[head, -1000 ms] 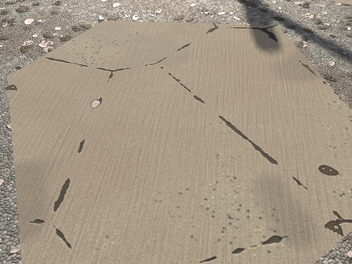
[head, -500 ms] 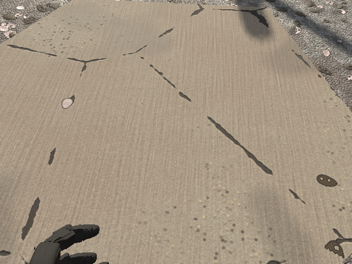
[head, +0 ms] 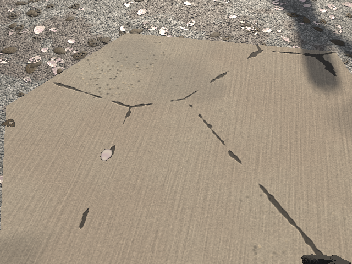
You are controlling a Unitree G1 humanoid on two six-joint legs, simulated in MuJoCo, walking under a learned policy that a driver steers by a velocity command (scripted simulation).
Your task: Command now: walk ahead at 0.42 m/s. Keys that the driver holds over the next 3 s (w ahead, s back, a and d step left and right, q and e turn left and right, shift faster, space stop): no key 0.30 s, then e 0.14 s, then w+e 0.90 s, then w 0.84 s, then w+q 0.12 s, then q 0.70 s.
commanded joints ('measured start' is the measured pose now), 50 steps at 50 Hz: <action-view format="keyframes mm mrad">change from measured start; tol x32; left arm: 1 -35 126 21 -48 10 6 11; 50 -102 100 35 -204 4 16 16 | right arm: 1 208 -182 -68 -2 -18 -23 -4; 50 129 -120 -43 57 -17 -27 -29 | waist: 1 -159 -71 -108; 3 -129 353 -414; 27 22 -291 -29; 50 -105 99 51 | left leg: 1 378 -22 24 -33 37 70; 3 903 377 -645 -126 319 329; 14 344 139 -44 -231 586 191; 24 380 153 -56 -123 -196 101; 29 -244 -51 -77 496 -537 -4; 43 475 -47 -36 -102 -141 -35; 46 736 380 -724 -326 -740 201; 50 541 219 -292 -348 -308 106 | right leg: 1 -102 -166 61 289 653 -109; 3 -601 72 71 937 -227 13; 23 -346 -65 13 189 199 -55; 28 34 -363 705 -122 -207 -348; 42 -309 -129 421 -6 -1 -174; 46 -855 -21 183 777 -200 -51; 50 -812 -120 162 820 74 -38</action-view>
